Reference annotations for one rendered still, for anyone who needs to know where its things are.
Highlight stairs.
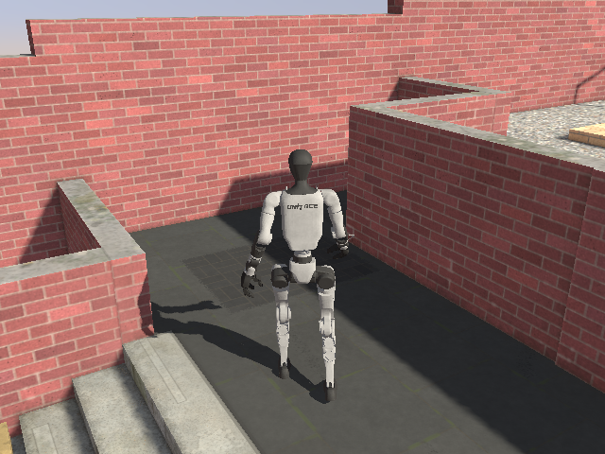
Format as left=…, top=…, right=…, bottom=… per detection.
left=10, top=345, right=182, bottom=454

